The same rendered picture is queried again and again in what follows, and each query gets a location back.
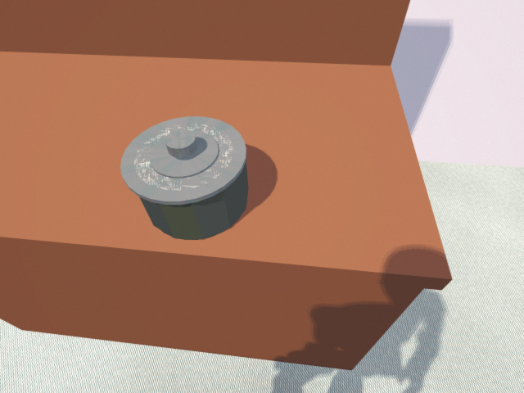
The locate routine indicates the table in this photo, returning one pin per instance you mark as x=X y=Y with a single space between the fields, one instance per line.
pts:
x=338 y=236

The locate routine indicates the lid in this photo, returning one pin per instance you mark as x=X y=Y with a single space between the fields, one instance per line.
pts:
x=154 y=175

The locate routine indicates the knob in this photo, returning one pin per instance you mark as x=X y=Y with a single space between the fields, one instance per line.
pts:
x=181 y=143

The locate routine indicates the pot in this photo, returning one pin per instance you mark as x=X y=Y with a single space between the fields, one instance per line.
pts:
x=202 y=219

